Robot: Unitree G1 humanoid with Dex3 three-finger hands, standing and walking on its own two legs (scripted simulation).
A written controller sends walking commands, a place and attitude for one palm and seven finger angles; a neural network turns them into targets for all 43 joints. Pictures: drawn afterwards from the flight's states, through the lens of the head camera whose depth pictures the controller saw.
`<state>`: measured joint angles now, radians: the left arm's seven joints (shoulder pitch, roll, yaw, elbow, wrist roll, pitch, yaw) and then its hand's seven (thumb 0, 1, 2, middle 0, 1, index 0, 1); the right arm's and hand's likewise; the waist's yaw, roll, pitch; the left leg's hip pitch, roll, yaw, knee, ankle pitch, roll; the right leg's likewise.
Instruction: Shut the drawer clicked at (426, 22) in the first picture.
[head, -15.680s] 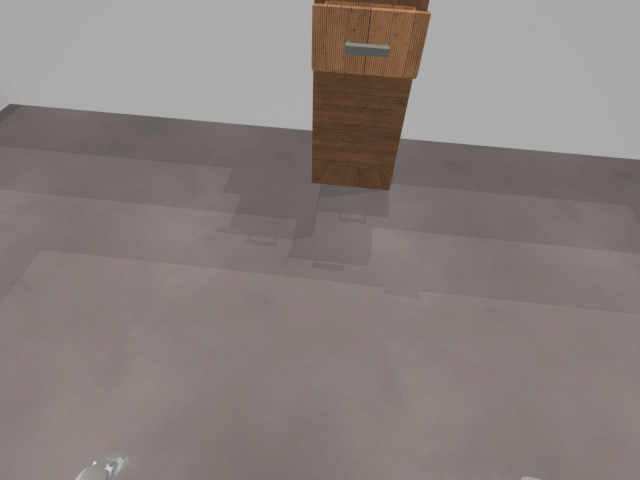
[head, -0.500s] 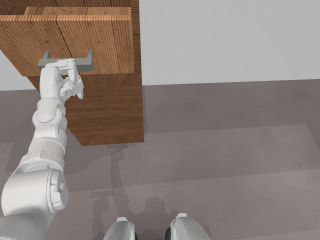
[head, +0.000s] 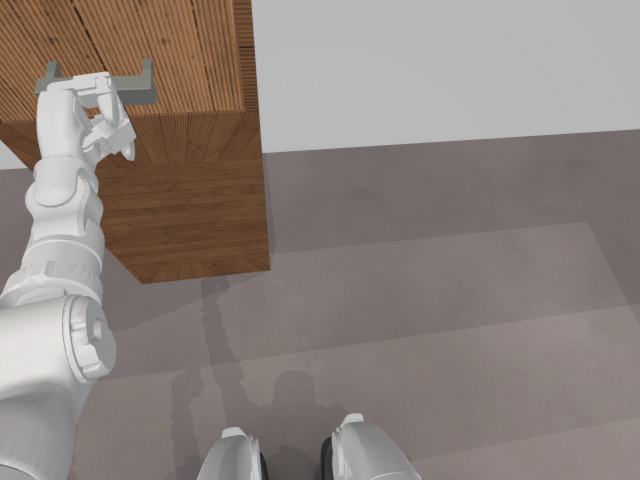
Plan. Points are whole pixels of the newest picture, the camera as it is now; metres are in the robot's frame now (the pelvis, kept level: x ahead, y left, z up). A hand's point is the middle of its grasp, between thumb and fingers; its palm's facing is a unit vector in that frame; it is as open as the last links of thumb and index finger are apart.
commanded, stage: push the drawer shut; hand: left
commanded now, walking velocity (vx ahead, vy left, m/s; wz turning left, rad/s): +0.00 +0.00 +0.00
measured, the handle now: (100, 79) +0.60 +0.21 +0.07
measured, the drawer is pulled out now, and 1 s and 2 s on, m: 0.00 0.00 0.00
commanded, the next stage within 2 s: pull the fist back off the drawer in 0.20 s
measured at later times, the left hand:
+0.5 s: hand (116, 123) +0.53 +0.19 +0.08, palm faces +0.06 -1.00 -0.04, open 3.1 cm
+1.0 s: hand (116, 140) +0.51 +0.19 +0.07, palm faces +0.07 -1.00 -0.02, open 3.2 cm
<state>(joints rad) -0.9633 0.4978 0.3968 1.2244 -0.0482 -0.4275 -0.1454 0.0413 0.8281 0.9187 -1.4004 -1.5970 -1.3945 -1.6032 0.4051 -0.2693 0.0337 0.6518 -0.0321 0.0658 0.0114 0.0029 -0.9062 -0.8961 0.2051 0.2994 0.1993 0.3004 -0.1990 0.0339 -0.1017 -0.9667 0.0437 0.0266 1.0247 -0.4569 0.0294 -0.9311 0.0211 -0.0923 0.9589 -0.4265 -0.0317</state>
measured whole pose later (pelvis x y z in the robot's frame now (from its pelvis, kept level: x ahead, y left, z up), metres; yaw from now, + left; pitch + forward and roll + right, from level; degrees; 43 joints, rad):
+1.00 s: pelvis +0.01 +0.02 +0.01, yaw -1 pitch +22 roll -3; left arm -0.80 0.42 0.37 1.06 -0.08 -0.41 -0.11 0.02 0.88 0.90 -1.40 -1.60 -1.39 -1.60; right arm 0.43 -0.26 0.03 0.61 -0.02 0.09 0.04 0.00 -0.91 -0.90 0.21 0.30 0.20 0.30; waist -0.17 0.04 -0.13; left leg -0.91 0.04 0.05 1.00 -0.47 0.05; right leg -0.88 0.02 -0.06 0.92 -0.42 -0.01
